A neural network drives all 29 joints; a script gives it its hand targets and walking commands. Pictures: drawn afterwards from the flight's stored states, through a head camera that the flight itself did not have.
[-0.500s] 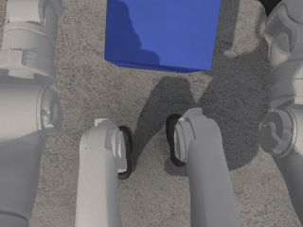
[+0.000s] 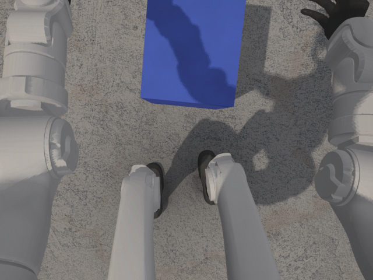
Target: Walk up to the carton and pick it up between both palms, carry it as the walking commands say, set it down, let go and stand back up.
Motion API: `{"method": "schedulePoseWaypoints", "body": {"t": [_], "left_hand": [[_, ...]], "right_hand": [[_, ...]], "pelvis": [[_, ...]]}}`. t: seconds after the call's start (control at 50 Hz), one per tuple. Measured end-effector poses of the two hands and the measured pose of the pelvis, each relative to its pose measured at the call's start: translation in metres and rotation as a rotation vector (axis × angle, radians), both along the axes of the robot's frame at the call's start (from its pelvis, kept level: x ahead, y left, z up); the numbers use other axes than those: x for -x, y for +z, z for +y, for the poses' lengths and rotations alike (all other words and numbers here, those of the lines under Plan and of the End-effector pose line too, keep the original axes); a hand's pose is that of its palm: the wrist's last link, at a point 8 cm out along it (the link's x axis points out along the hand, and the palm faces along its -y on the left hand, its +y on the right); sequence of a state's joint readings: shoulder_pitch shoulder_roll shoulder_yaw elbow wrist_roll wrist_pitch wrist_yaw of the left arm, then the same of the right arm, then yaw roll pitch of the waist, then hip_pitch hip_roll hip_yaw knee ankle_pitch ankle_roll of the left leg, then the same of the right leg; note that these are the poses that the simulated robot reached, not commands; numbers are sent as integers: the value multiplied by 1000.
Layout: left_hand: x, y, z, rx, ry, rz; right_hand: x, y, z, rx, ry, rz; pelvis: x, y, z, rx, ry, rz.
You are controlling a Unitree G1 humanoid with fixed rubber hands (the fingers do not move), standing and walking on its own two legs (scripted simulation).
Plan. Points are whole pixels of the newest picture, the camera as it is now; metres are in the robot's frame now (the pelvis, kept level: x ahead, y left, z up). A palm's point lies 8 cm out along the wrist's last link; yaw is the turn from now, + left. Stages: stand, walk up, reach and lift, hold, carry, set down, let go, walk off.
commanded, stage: set down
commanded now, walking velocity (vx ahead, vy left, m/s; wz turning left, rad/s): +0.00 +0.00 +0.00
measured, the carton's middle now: (189, 59) +0.55 -0.07 -0.42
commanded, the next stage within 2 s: let go in 0.40 s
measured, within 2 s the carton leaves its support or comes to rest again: neither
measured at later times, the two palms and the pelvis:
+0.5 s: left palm out of the picture +0.59 +0.14 +0.02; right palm out of the picture +0.50 -0.28 +0.02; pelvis +0.03 +0.00 +0.11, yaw +0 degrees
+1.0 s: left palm out of the picture +0.42 +0.19 +0.10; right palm out of the picture +0.37 -0.26 +0.11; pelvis +0.08 -0.01 +0.19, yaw +0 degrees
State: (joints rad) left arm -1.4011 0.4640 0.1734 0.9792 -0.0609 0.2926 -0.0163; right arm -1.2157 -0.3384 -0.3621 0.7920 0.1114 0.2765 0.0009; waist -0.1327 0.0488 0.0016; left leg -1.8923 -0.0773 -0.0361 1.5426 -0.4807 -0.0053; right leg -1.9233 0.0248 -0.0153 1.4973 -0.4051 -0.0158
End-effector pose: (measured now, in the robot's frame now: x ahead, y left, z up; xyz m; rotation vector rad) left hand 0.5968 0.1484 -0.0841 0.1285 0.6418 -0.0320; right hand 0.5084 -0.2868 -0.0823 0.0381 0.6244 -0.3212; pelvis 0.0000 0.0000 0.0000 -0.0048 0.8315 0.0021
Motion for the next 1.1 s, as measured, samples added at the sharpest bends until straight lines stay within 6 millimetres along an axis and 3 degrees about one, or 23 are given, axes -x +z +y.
{"method": "schedulePoseWaypoints", "body": {"t": [0.3,0.4,0.54,0.7,0.88,1.1], "left_hand": [[2,89,1,-1,-21,5],[4,101,-3,-2,-32,20],[13,97,-5,-37,-32,31],[66,100,12,-112,24,56],[136,148,31,-106,61,77],[208,196,46,-77,57,79]], "right_hand": [[0,90,4,-2,3,-5],[0,102,7,-1,4,6],[8,101,11,29,40,36],[40,109,13,85,169,105],[101,159,11,88,232,159],[177,207,33,97,261,173]], "pelvis": [[-17,87,-2,-3,0,-25],[-23,104,-1,-4,0,-34],[-30,118,0,-4,-6,-41],[-43,138,-2,-15,-19,-82],[-65,168,-8,-17,-20,-240],[-89,200,-6,-8,-15,-478]]}}
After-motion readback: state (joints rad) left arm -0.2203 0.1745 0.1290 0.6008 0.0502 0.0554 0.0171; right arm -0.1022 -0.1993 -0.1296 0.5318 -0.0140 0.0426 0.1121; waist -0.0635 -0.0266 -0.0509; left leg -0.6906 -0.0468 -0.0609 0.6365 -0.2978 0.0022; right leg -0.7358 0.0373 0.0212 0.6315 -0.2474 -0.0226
